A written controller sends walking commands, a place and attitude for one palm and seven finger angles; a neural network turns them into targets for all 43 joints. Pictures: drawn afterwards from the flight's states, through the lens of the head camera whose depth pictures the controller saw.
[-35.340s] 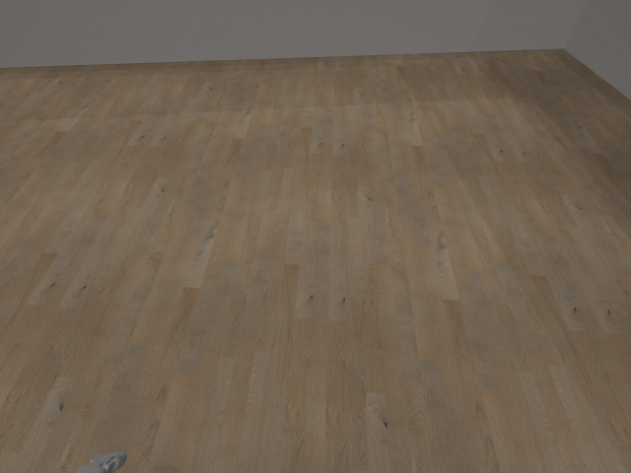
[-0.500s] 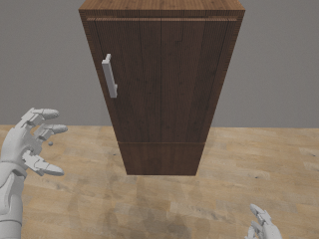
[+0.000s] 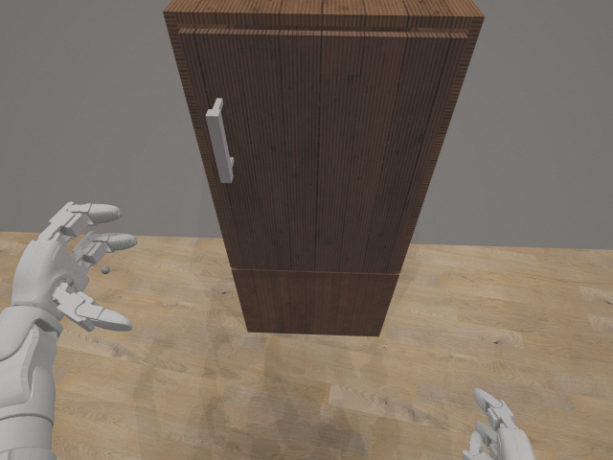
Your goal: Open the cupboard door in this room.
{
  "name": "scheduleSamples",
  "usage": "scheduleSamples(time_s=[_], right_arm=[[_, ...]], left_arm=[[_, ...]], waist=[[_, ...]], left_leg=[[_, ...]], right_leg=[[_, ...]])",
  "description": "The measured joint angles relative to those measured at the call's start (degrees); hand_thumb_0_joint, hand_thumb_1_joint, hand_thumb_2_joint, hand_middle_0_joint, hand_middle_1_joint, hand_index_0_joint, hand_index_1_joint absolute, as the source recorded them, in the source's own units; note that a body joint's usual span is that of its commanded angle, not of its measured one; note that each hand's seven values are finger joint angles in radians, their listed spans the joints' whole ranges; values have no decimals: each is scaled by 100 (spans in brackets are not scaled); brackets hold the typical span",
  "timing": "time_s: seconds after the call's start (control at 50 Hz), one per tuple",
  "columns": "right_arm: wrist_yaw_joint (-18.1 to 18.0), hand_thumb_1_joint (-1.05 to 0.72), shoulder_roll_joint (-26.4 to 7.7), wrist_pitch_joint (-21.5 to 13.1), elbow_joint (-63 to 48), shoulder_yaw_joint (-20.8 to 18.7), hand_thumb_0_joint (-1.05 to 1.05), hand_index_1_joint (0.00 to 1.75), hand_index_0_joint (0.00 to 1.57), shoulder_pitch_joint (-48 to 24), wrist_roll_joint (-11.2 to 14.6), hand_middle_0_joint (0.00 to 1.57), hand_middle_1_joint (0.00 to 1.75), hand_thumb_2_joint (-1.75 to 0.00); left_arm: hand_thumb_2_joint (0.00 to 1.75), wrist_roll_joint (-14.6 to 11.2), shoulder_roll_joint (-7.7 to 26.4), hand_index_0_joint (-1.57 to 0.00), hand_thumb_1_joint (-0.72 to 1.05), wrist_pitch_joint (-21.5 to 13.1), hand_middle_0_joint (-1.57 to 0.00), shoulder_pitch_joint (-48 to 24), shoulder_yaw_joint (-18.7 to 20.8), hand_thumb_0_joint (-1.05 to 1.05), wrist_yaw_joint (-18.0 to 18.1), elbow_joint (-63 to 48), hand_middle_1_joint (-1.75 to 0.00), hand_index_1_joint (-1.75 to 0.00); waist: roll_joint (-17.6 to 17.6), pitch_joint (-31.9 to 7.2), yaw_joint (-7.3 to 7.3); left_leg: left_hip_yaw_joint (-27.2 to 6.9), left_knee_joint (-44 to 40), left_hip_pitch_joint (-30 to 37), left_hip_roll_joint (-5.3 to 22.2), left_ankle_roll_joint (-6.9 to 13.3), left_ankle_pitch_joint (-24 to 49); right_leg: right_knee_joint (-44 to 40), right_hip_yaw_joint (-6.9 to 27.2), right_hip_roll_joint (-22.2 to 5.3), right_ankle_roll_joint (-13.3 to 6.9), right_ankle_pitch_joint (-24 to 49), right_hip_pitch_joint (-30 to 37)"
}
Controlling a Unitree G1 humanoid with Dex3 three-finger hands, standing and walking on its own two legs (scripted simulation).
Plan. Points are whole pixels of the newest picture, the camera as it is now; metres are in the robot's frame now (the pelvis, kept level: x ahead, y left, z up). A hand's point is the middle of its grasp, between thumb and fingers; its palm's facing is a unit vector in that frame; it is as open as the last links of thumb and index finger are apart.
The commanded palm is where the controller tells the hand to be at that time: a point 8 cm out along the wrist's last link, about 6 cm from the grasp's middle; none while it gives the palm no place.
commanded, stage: move the hooked fingers beside the handle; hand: left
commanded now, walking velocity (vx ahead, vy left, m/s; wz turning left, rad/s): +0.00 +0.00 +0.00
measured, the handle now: (222, 141) +0.59 +0.20 +0.09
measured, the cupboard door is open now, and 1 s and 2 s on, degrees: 0 0 0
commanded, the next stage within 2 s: none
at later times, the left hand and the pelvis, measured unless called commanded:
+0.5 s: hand (146, 217) +0.39 +0.26 +0.10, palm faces +0.05 -1.00 +0.00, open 14.0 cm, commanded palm +0.37 +0.31 +0.11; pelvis +0.00 +0.01 -0.01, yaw -1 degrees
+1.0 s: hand (161, 188) +0.45 +0.26 +0.10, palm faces +0.04 -1.00 +0.02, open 14.0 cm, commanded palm +0.44 +0.31 +0.10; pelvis +0.01 +0.01 -0.01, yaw -2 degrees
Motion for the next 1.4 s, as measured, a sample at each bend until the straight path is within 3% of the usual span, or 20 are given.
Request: scheduleSamples(time_s=[0.1, 0.22, 0.72, 0.96, 1.2, 1.4], right_arm=[[-47, -90, -7, 20, 98, 42, 1, 30, 20, -48, -6, 21, 30, -90], [-6, -90, 12, 103, 125, 50, 1, 30, 20, -32, -44, 21, 30, -90], [175, -90, -77, 725, 225, -110, 1, 30, 20, 462, -104, 21, 30, -90], [219, -90, -82, 977, 198, -113, 1, 30, 20, 498, -126, 21, 30, -90], [204, -90, -123, 1125, 280, -77, 1, 30, 20, 611, -177, 21, 30, -90], [255, -90, -112, 1232, 300, -29, 1, 30, 20, 836, -272, 21, 30, -90]], left_arm=[[30, 169, 27, -30, -51, 12, -30, -644, -178, -2, 100, 507, -120, -120], [30, 373, 128, -30, -51, -44, -30, -1289, -236, -2, 207, 1082, -120, -120], [30, 707, 585, -30, -50, -489, -30, -2588, 111, -2, 291, 2780, -120, -120], [30, 869, 861, -30, -50, -746, -30, -3236, 182, -2, 260, 3581, -120, -120], [30, 1100, 1394, -30, -50, -868, -30, -4201, 165, -2, 222, 4446, -120, -120], [30, 1438, 1695, -30, -50, -787, -30, -4847, 322, -2, 489, 4893, -120, -120]], waist=[[-32, 52, -13], [-73, 62, -148], [-119, -107, -492], [-129, -166, -581], [-152, -132, -819], [-142, -134, -1118]], left_leg=[[-60, 64, -127, -29, 11, 20], [-30, 111, -273, -12, 18, 14], [103, 381, -808, 78, 35, -188], [69, 590, -1132, 111, 35, -262], [-3, 872, -1683, 139, 56, -306], [41, 1007, -2060, 175, 90, -350]], right_leg=[[49, -57, -23, 6, 2, -92], [88, -21, -10, 8, 18, -252], [325, 137, 59, 28, -101, -845], [488, 120, 91, 27, -156, -1140], [675, 71, 122, 45, -163, -1626], [754, 128, 151, 82, -151, -2005]])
